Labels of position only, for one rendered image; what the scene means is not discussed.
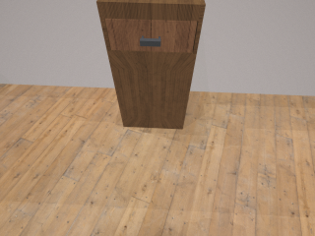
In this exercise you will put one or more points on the cabinet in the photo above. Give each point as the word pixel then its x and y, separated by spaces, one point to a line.
pixel 152 87

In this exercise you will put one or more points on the handle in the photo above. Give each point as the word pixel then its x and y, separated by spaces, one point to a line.
pixel 152 42

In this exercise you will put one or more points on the drawer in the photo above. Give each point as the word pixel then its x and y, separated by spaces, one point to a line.
pixel 175 36

